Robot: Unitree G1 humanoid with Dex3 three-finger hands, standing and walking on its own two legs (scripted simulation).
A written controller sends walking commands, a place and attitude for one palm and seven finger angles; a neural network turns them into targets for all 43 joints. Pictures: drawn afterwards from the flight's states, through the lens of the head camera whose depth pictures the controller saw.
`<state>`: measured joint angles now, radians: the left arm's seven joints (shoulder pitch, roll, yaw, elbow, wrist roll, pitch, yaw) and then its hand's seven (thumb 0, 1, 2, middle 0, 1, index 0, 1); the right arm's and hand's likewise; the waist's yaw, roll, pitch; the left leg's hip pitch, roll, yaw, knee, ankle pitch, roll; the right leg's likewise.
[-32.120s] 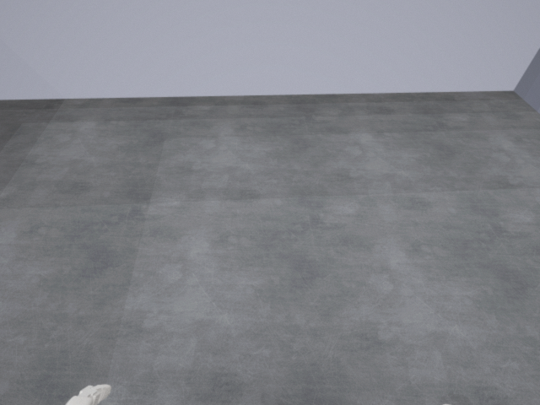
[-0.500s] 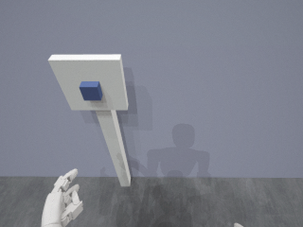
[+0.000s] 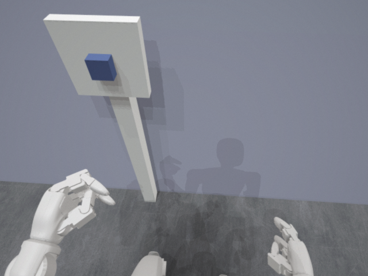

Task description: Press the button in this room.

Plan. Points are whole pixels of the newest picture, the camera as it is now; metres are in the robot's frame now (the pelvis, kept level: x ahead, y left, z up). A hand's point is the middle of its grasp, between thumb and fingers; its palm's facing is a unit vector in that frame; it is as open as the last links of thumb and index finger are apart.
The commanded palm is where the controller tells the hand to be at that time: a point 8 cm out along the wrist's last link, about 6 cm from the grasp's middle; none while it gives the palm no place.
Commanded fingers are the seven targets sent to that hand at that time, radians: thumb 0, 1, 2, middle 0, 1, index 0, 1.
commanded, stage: raise the hand and make a fist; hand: left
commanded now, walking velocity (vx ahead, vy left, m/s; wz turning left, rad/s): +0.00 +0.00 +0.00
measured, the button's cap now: (101, 66) +0.53 +0.24 +0.17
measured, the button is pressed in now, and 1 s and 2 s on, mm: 0 0 0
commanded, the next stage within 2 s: aim a knuckle at the button in 1.32 s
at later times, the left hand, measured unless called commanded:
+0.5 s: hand (64, 183) +0.25 +0.23 +0.12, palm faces +0.00 -1.00 -0.05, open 3.1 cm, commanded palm +0.22 +0.29 +0.13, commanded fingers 0.00 0.90 0.90 -1.30 -1.50 -1.30 -1.50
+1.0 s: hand (43, 163) +0.26 +0.25 +0.17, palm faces -0.01 -1.00 -0.06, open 3.1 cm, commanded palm +0.23 +0.31 +0.17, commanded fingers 0.00 0.90 0.90 -1.30 -1.50 -1.30 -1.50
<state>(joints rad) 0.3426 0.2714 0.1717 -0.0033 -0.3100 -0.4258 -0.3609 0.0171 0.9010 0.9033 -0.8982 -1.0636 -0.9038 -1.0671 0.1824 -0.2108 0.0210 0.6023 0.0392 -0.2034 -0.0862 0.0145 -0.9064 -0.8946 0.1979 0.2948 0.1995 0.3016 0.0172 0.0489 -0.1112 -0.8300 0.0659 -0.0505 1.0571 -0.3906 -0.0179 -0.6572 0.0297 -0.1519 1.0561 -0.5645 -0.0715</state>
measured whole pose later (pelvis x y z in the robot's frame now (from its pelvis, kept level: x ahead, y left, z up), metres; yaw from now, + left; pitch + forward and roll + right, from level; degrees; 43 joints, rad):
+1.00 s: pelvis +0.02 +0.05 +0.05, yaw -1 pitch +2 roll -2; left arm 0.27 0.30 0.24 -0.15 -0.31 -0.03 -0.26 0.02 0.90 0.90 -1.30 -1.50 -1.30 -1.50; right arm 0.25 -0.24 0.06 0.59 0.06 -0.20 -0.08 0.02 -0.90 -0.89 0.20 0.30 0.20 0.30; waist 0.02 0.05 -0.07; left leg -0.46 0.01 0.03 0.71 -0.28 0.04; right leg -0.29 -0.01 -0.08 0.66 -0.40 0.01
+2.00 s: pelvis +0.04 +0.03 +0.06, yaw -2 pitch +3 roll +0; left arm 0.00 0.30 0.28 0.22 -0.30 -0.13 -0.29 0.02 0.90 0.90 -1.30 -1.50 -1.30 -1.50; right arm 0.25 -0.27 0.01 0.63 0.06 -0.19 -0.09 0.02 -0.91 -0.89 0.20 0.29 0.20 0.30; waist 0.00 0.03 -0.05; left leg -0.45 0.03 0.04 0.67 -0.28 0.00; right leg -0.31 0.01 -0.07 0.67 -0.42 -0.03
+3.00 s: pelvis +0.03 +0.04 +0.05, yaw -4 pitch +8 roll -1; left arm -0.43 0.35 0.33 0.70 -0.20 -0.27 -0.20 0.02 0.90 0.90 -1.30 -1.50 -1.30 -1.50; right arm 0.34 -0.26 0.00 0.63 0.04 0.00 -0.05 0.01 -0.91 -0.89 0.20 0.29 0.20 0.30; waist -0.07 0.02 -0.07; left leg -0.59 0.05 0.06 0.75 -0.31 0.01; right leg -0.46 0.02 -0.04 0.74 -0.43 -0.02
